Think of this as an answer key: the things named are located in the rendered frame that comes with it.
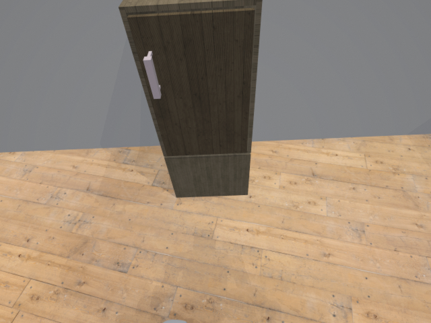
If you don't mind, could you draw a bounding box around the cupboard door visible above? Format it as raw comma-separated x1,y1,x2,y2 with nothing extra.
127,8,255,156

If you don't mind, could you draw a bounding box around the handle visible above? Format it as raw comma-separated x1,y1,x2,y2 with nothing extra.
143,51,161,99

